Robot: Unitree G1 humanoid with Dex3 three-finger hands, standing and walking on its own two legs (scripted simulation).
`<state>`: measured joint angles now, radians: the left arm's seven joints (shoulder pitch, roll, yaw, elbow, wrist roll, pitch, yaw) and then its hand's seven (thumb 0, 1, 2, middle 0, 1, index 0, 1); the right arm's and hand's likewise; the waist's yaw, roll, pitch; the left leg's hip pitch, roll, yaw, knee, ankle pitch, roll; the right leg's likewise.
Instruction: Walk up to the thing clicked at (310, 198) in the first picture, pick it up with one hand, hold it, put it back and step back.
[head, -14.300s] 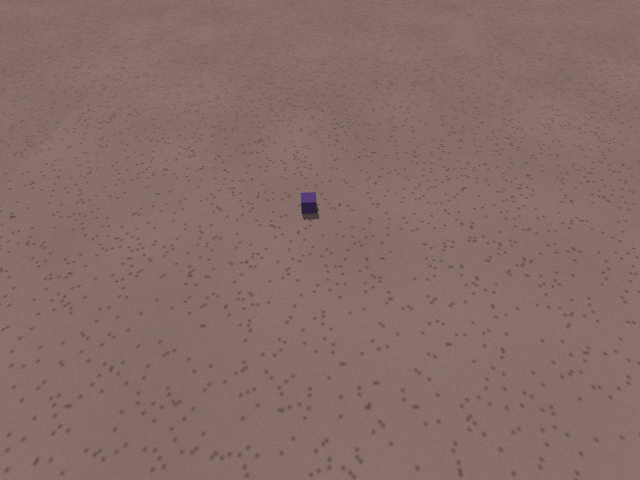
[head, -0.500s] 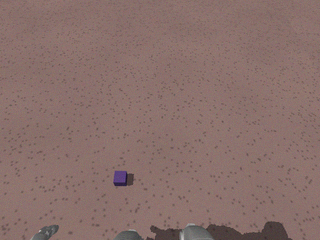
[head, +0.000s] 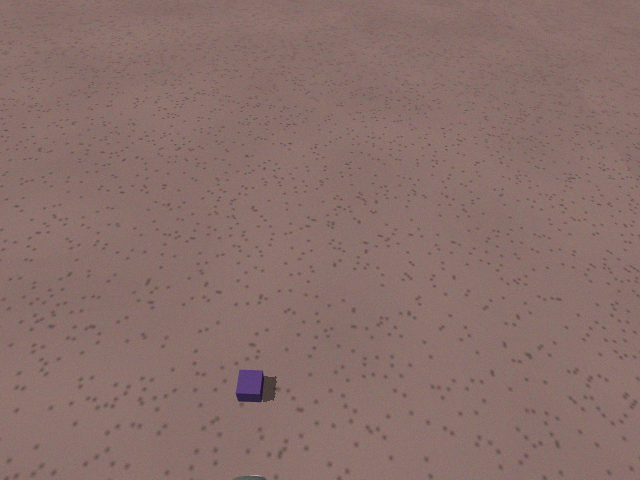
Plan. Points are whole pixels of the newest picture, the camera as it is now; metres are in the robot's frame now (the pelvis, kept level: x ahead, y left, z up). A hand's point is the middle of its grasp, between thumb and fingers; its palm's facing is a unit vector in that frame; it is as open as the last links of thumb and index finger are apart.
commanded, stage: walk up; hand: left
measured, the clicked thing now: (250, 385) +0.48 +0.20 -0.72
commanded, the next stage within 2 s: none
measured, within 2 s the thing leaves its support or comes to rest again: neither
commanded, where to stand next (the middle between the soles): +0.10 -0.04 m, yaw +0 degrees
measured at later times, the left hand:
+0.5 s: hand out of the picture +0.08 +0.21 -0.14, palm faces -0.07 -0.92 -0.38, open 7.4 cm
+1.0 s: hand out of the picture +0.10 +0.30 -0.15, palm faces -0.05 -0.89 -0.44, open 7.4 cm
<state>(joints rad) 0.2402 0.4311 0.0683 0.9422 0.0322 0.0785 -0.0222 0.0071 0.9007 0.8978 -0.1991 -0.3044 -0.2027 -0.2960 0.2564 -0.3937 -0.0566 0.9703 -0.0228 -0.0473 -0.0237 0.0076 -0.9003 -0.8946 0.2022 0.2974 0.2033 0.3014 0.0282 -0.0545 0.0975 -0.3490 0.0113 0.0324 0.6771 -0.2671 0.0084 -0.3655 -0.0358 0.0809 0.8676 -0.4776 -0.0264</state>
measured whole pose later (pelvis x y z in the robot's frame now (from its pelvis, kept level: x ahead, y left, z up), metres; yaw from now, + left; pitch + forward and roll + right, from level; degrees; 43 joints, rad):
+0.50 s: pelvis +0.01 -0.05 +0.00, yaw -3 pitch -2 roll +0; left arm 0.22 0.35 0.03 0.97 0.03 0.00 -0.03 0.01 0.90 0.90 -0.20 -0.30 -0.21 -0.30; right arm 0.25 -0.42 -0.04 0.96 0.00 0.00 0.00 0.01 -0.90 -0.89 0.20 0.30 0.20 0.30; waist 0.00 0.05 0.07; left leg -0.38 0.04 -0.01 0.80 -0.44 0.02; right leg -0.29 -0.04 0.02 0.69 -0.36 0.03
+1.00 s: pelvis +0.03 +0.01 +0.00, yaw -2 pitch -3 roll +0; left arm 0.19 0.44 0.03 0.96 0.00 0.02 0.03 0.01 0.90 0.90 -0.20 -0.30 -0.20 -0.30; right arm 0.13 -0.41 -0.06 0.93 0.00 -0.02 0.01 0.01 -0.90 -0.89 0.20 0.30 0.20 0.30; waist 0.01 -0.01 0.15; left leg -0.40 0.02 0.04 0.73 -0.27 0.02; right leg -0.37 -0.04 0.11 0.95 -0.52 0.00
